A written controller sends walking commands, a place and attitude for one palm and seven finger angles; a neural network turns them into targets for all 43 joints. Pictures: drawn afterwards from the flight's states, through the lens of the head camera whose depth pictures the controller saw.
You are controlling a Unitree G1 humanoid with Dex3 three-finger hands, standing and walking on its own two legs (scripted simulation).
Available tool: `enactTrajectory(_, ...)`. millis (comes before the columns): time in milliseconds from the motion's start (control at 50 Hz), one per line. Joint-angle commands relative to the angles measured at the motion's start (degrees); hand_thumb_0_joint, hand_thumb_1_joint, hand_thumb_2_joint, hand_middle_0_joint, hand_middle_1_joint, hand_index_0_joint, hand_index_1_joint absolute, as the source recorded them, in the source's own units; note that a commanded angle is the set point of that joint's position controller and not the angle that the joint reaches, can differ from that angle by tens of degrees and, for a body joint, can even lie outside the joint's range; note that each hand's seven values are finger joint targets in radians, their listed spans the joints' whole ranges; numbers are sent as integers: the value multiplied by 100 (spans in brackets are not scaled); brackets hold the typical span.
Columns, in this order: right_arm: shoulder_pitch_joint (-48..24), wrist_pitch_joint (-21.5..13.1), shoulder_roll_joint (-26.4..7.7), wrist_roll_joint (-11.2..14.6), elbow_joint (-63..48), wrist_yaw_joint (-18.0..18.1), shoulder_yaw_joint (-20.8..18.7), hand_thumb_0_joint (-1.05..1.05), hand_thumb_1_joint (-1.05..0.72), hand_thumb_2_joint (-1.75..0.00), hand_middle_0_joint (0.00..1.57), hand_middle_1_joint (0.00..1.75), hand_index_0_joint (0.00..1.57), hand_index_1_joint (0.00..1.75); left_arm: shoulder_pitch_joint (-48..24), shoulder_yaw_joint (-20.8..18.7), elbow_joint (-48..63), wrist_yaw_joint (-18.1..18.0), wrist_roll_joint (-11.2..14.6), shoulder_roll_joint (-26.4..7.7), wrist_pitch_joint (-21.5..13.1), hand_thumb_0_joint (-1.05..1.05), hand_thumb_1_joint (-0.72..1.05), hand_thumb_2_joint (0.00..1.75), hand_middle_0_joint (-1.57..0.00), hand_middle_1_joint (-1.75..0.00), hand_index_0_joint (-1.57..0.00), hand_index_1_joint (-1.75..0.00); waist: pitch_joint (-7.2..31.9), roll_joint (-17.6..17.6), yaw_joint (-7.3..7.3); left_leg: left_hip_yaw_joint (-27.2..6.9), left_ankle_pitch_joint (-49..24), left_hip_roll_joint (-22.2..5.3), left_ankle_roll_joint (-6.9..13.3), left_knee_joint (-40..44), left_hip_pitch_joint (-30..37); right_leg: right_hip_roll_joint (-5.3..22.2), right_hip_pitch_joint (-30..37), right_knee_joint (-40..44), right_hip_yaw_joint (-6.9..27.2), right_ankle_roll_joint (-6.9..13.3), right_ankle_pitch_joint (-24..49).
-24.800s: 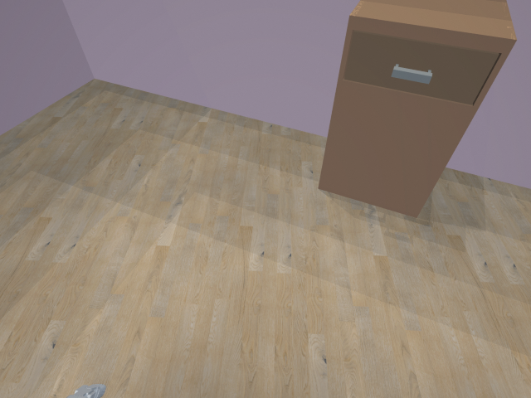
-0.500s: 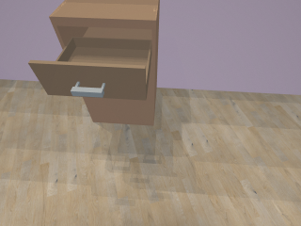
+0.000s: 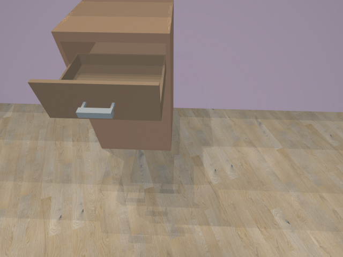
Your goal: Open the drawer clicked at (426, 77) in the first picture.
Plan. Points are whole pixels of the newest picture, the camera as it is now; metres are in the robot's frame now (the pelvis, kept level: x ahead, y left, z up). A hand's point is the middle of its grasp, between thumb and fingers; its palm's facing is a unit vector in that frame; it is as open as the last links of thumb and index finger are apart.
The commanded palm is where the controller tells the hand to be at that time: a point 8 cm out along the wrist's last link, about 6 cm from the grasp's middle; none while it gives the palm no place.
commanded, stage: let the arm hang, fingers relaxed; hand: left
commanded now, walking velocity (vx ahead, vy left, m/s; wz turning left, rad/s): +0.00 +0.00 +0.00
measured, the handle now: (97, 108) +0.61 +0.31 -0.05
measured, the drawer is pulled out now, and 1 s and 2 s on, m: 0.30 0.30 0.30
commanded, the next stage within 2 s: look to check the result in 0.04 s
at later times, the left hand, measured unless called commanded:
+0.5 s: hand out of the picture +0.00 +0.16 -0.17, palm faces +0.04 -0.98 -0.19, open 7.4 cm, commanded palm none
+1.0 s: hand out of the picture +0.02 +0.16 -0.17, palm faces +0.04 -0.98 -0.21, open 7.4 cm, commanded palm none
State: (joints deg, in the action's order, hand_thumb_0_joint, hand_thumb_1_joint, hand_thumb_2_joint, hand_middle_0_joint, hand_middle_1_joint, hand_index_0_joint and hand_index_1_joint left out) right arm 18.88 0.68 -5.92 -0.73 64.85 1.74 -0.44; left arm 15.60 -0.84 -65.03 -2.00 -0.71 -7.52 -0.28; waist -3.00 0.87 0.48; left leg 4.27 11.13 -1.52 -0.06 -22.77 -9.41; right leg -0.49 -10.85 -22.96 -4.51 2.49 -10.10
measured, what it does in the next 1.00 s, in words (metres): stands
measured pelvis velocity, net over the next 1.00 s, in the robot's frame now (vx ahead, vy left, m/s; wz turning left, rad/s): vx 0.02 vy -0.01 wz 0.01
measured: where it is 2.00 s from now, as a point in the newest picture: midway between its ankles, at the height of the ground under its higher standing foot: outside the picture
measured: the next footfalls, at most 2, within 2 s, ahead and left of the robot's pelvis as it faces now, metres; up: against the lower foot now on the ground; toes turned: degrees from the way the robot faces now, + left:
none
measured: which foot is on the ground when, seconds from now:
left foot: down 0.00-1.00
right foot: down 0.00-1.00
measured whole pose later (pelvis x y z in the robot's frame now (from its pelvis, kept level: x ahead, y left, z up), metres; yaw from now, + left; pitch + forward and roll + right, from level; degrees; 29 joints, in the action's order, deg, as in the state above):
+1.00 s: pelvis +0.02 -0.01 +0.00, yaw +0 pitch -2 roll +0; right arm 16.8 0.4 -7.3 -0.6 65.7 2.0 -0.5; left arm 14.8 -1.0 -65.9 -2.1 -0.5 -7.6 -0.8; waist -4.1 1.3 0.4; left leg 3.6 11.7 -2.2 -1.2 -20.7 -7.4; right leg -1.3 -8.8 -21.3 -5.1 3.3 -11.1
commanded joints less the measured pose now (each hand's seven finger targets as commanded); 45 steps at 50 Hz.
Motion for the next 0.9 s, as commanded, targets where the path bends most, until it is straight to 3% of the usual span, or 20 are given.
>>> enactTrajectory(0,569,-52,-350,-1,-56,37,-73,0,-90,-90,20,30,20,30,406,-102,120,-36,-10,-589,-23,0,90,90,-20,-30,-20,-30,-330,-58,2,-495,157,-392,171,500,-262,602,-156,701,711,50,-459)
enactTrajectory(80,520,-54,-377,9,-57,51,-73,0,-90,-90,20,30,20,30,430,-93,82,-47,-2,-563,-36,0,90,90,-20,-30,-20,-30,-307,70,-10,-490,8,-421,159,468,-156,613,-150,688,689,66,-286)
enactTrajectory(160,531,-62,-431,3,-32,55,-69,0,-90,-90,20,30,20,30,417,-88,59,-39,9,-572,-35,0,90,90,-20,-30,-20,-30,-263,-61,-9,-505,6,-424,152,500,-136,605,-97,676,673,59,-278)
enactTrajectory(880,293,-59,-508,14,-3,62,-89,0,-90,-90,20,30,20,30,364,-99,32,-58,1,-620,-81,0,90,90,-20,-30,-20,-30,-273,-32,-5,-450,-261,-459,110,492,72,634,4,760,683,38,132)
